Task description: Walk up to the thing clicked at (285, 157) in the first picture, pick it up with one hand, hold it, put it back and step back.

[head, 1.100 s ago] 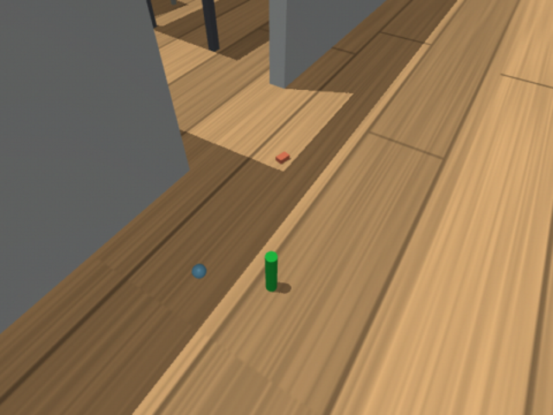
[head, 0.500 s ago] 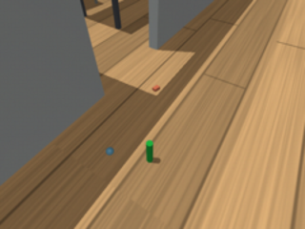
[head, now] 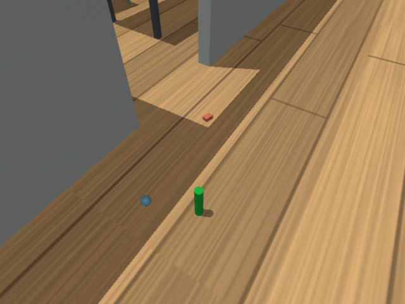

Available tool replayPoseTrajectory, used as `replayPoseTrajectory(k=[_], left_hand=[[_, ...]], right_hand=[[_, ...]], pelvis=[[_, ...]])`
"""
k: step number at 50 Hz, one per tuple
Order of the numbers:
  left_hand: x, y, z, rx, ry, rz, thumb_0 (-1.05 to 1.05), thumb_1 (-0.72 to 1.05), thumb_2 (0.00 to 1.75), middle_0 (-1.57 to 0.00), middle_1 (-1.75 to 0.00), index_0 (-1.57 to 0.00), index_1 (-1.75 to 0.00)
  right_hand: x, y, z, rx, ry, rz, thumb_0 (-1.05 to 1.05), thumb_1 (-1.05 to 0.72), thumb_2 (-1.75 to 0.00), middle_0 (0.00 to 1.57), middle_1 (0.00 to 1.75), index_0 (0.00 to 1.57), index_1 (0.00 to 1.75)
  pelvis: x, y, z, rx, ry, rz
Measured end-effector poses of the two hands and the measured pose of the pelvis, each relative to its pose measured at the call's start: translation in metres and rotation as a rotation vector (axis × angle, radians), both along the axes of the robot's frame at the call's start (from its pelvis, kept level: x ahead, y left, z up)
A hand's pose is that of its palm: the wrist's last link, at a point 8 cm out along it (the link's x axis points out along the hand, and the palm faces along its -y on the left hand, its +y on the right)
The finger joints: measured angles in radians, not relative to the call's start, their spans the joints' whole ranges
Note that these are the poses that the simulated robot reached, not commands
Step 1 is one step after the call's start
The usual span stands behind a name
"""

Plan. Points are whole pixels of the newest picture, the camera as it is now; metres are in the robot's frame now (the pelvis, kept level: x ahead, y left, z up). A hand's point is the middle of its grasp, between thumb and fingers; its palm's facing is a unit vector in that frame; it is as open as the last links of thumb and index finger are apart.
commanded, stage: stand
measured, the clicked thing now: (207, 117) +1.44 -0.05 -0.77
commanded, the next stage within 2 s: walk up in 0.02 s
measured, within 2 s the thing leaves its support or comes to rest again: neither
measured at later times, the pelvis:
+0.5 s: pelvis -0.01 +0.07 +0.00, yaw -27 degrees
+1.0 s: pelvis +0.02 +0.05 -0.03, yaw -48 degrees
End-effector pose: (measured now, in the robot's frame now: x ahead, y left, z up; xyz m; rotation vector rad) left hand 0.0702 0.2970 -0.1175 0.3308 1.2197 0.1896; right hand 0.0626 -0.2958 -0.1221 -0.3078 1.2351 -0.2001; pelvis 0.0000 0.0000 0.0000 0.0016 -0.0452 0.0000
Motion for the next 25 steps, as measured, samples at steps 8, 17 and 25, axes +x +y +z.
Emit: replayPoseTrajectory(k=[8, 17, 25], left_hand=[[0.003, 0.016, -0.003, 0.042, 0.066, -0.148, 0.01, 0.90, 0.90, -0.20, -0.30, -0.20, -0.30], [0.069, 0.044, -0.012, 0.051, 0.021, -0.355, 0.01, 0.90, 0.90, -0.20, -0.30, -0.20, -0.30], [0.144, 0.025, 0.006, 0.018, -0.044, -0.542, 0.01, 0.90, 0.90, -0.20, -0.30, -0.20, -0.30]], right_hand=[[0.005, -0.014, 0.007, -0.034, -0.133, -0.119, 0.01, -0.91, -0.90, 0.20, 0.30, 0.21, 0.30], [-0.061, 0.007, 0.030, -0.143, -0.155, -0.273, 0.01, -0.91, -0.90, 0.20, 0.30, 0.21, 0.30], [-0.143, 0.044, 0.039, -0.132, -0.117, -0.447, 0.01, -0.91, -0.90, 0.20, 0.30, 0.21, 0.30]], pelvis=[[-0.011, 0.018, -0.010, 0.000, 0.035, -0.174], [-0.016, 0.060, -0.014, -0.010, 0.033, -0.346], [-0.009, 0.071, -0.005, -0.031, 0.038, -0.478]])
